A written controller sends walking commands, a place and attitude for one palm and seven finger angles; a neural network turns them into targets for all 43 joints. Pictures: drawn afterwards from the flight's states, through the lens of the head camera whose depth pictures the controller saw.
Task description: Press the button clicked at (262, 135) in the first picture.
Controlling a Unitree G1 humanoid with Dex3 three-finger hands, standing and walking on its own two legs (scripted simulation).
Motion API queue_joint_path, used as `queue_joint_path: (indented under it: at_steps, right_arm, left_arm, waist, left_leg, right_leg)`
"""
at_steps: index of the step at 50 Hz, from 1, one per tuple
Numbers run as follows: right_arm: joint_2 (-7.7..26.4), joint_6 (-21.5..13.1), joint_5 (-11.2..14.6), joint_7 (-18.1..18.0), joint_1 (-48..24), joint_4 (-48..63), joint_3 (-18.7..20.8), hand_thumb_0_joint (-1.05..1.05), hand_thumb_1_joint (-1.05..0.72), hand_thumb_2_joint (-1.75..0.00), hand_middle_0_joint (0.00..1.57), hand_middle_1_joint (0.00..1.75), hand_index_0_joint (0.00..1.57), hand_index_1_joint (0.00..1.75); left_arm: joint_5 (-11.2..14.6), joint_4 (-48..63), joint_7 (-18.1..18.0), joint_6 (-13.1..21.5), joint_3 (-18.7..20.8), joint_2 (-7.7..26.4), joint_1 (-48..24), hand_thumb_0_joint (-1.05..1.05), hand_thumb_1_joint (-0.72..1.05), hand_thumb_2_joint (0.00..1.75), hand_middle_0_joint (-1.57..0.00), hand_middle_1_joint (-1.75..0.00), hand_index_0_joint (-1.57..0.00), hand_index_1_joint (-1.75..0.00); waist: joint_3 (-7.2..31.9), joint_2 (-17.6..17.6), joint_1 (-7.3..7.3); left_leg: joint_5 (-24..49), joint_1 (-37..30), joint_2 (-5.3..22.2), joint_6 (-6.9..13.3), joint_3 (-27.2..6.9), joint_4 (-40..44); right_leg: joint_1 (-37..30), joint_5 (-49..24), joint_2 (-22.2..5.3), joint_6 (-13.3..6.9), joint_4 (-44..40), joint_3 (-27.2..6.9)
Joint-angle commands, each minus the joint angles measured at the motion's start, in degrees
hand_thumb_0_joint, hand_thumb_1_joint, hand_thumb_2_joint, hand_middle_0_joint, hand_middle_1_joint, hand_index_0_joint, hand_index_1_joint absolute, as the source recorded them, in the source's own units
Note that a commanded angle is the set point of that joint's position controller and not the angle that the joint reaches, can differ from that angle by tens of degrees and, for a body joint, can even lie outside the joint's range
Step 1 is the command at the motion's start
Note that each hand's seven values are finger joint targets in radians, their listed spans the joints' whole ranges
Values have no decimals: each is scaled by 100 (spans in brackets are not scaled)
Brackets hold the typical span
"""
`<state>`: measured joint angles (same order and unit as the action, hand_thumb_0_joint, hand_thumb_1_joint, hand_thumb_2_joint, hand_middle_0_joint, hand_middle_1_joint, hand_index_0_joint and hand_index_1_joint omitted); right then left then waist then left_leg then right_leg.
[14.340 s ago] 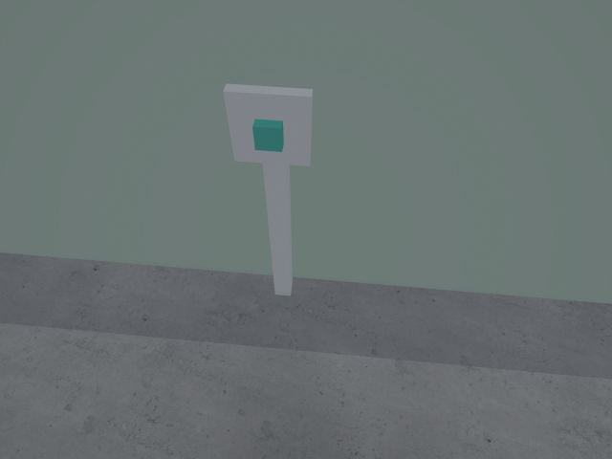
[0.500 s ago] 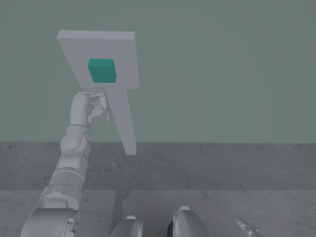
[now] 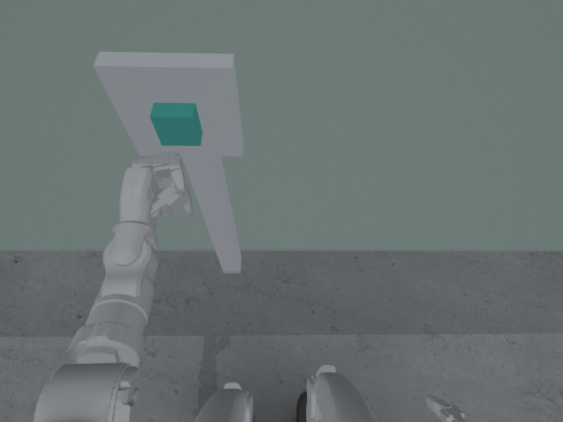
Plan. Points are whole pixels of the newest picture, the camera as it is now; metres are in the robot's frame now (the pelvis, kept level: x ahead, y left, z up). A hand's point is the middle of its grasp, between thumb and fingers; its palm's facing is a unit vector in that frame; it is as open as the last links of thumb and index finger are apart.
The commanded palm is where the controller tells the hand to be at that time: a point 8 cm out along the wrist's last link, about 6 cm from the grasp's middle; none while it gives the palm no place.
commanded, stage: aim a knuckle at the button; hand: left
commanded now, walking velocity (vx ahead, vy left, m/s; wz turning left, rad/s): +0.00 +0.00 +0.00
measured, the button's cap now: (178, 123) +0.53 +0.15 +0.07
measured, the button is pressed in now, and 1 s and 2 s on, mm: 0 5 9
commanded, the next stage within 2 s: press the button with the knuckle in 0.20 s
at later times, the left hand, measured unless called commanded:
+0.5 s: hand (193, 184) +0.45 +0.13 +0.04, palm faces -0.02 -1.00 -0.04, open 3.1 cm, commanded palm +0.42 +0.18 +0.04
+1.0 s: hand (190, 167) +0.48 +0.13 +0.04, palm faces -0.03 -1.00 -0.04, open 3.1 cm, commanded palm +0.46 +0.18 +0.04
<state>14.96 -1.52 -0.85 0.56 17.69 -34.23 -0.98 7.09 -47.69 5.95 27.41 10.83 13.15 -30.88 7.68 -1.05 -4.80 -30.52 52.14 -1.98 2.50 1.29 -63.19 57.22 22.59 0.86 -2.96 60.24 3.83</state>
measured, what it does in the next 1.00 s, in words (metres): stands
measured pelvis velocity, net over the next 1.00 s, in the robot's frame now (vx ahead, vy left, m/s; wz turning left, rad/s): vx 0.00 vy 0.00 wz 0.00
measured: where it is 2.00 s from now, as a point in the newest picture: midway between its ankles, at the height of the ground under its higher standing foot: outside the picture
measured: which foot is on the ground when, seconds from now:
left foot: down 0.00-1.00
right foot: down 0.00-1.00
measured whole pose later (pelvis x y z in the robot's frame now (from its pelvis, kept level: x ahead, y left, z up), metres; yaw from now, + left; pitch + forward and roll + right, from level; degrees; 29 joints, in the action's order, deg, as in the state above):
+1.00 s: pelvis +0.00 +0.00 -0.01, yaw +0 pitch +22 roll -1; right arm 15.2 0.6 -2.0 0.7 19.5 -35.3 -1.5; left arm 4.6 -61.6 6.2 29.0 15.1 17.3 -44.5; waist 7.3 -1.4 -7.7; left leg -31.1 56.9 -1.9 2.8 0.9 -65.6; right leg 61.5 22.7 0.9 -2.7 61.7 4.2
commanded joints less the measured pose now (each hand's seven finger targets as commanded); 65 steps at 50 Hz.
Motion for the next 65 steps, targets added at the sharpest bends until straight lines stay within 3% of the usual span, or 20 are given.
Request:
queue_joint_path:
  at_steps: [1,5,6,8,12,14,17,19,23,25,28,43,45,47,50,53,54,58,61,65]
  right_arm:
    - [814,-182,30,-44,443,527,302,0,-90,-90,20,30,20,30]
    - [790,-157,29,-40,389,550,280,0,-90,-90,20,30,20,30]
    - [820,-145,31,-54,390,552,291,0,-90,-90,20,30,20,30]
    - [798,-156,11,-63,353,616,275,0,-90,-90,20,30,20,30]
    - [794,-157,20,-36,411,588,302,0,-90,-90,20,30,20,30]
    - [809,-149,21,-27,441,558,309,0,-90,-90,20,30,20,30]
    - [821,-117,25,-35,463,518,308,0,-90,-90,20,30,20,30]
    - [806,-109,12,-47,468,497,300,0,-90,-90,20,30,20,30]
    - [816,-111,-32,-68,544,451,278,0,-90,-90,20,30,20,30]
    - [813,-113,-42,-71,570,456,278,0,-90,-90,20,30,20,30]
    - [824,-92,-48,-33,646,448,281,0,-90,-90,20,30,20,30]
    - [909,58,-84,-53,906,319,265,0,-90,-90,20,30,20,30]
    - [898,74,-79,-39,917,283,266,0,-90,-90,20,30,20,30]
    - [919,90,-84,-48,920,236,263,0,-90,-90,20,30,20,30]
    - [939,94,-120,-33,999,212,278,0,-90,-90,20,30,20,30]
    - [939,109,-129,-18,989,179,260,0,-90,-90,20,30,20,30]
    - [967,114,-131,-22,1006,148,263,0,-90,-90,20,30,20,30]
    - [971,102,-147,-29,991,150,227,0,-90,-90,20,30,20,30]
    - [1020,88,-147,-54,995,126,199,0,-90,-90,20,30,20,30]
    - [1025,71,-154,-56,1026,119,172,0,-90,-90,20,30,20,30]
  left_arm:
    - [43,1107,-14,350,168,752,-1993,0,90,90,-130,-150,-130,-150]
    - [10,1082,-38,382,140,756,-2179,0,90,90,-130,-150,-130,-150]
    - [-5,1062,-62,407,342,1005,-2143,0,90,90,-130,-150,-130,-150]
    - [-26,1286,-68,460,251,951,-2345,0,90,90,-130,-150,-130,-150]
    - [-12,1237,-44,415,48,666,-2130,0,90,90,-130,-150,-130,-150]
    - [10,1154,-45,354,-32,566,-2148,0,90,90,-130,-150,-130,-150]
    - [-33,1052,-114,293,87,711,-2252,0,90,90,-130,-150,-130,-150]
    - [-74,1088,-171,322,150,810,-2506,0,90,90,-130,-150,-130,-150]
    - [-112,856,-225,377,311,1005,-2860,0,90,90,-130,-150,-130,-150]
    - [-142,876,-210,436,437,1166,-2794,0,90,90,-130,-150,-130,-150]
    - [-98,485,-160,354,337,944,-2682,0,90,90,-130,-150,-130,-150]
    - [-169,-24,-54,491,708,1588,-3725,0,90,90,-130,-150,-130,-150]
    - [-173,-114,-35,490,621,1466,-3840,0,90,90,-130,-150,-130,-150]
    - [-160,-171,-64,488,553,1431,-4154,0,90,90,-130,-150,-130,-150]
    - [-198,-152,-124,558,592,1476,-4305,0,90,90,-130,-150,-130,-150]
    - [-212,-306,-154,575,449,1358,-4629,0,90,90,-130,-150,-130,-150]
    - [-256,-336,-175,602,579,1580,-4704,0,90,90,-130,-150,-130,-150]
    - [-288,-471,-190,640,460,1520,-5028,0,90,90,-130,-150,-130,-150]
    - [-308,-661,-201,620,722,1924,-5170,0,90,90,-130,-150,-130,-150]
    - [-329,-842,-155,596,640,1891,-5369,0,90,90,-130,-150,-130,-150]
  waist:
    - [2274,77,-123]
    - [2158,85,-171]
    - [2210,183,-110]
    - [2434,-146,-99]
    - [2573,-214,-107]
    - [2519,-7,-157]
    - [2334,119,-193]
    - [2388,-50,-191]
    - [2447,92,-249]
    - [2712,-186,-131]
    - [2543,73,-241]
    - [2669,-80,-404]
    - [2628,-346,-412]
    - [2551,-212,-556]
    - [2833,-348,-523]
    - [2600,-265,-689]
    - [2627,-348,-651]
    - [2586,-326,-772]
    - [2613,-310,-771]
    - [2632,-496,-827]
  left_leg:
    - [1423,-420,43,-120,-242,888]
    - [1371,-347,38,-116,-244,844]
    - [1291,-273,38,-114,-240,829]
    - [1414,-422,29,-118,-255,805]
    - [1835,-765,83,-185,-314,816]
    - [1884,-733,101,-187,-363,805]
    - [1674,-533,83,-161,-329,821]
    - [1652,-549,72,-164,-323,808]
    - [1528,-384,50,-127,-314,751]
    - [1684,-476,39,-163,-290,756]
    - [1822,-434,65,-141,-316,743]
    - [1688,-288,66,-115,-337,661]
    - [1670,-449,77,-152,-357,686]
    - [1563,-423,90,-132,-395,665]
    - [1764,-676,97,-173,-470,653]
    - [1626,-591,99,-140,-486,624]
    - [1527,-551,101,-157,-499,637]
    - [1273,-482,90,-126,-538,641]
    - [1008,-176,61,-90,-494,586]
    - [973,-225,71,-106,-541,570]
  right_leg:
    - [-2163,-1225,-43,130,-689,-459]
    - [-2096,-1202,-43,135,-671,-472]
    - [-2155,-1117,-48,140,-672,-502]
    - [-2111,-1217,-34,112,-573,-495]
    - [-2013,-1487,-21,109,-518,-387]
    - [-1949,-1488,-8,121,-499,-350]
    - [-1975,-1387,-12,132,-562,-372]
    - [-1943,-1354,-16,127,-545,-395]
    - [-2012,-1312,-9,132,-537,-434]
    - [-2140,-1469,-19,118,-475,-458]
    - [-2052,-1569,16,120,-498,-404]
    - [-1960,-1455,26,131,-483,-458]
    - [-1763,-1341,20,121,-499,-417]
    - [-1620,-1209,28,149,-533,-407]
    - [-1548,-1261,41,129,-458,-348]
    - [-1362,-1138,60,138,-509,-345]
    - [-1376,-1038,51,136,-505,-357]
    - [-1263,-811,62,133,-541,-364]
    - [-1378,-622,51,143,-584,-444]
    - [-1203,-528,56,131,-559,-420]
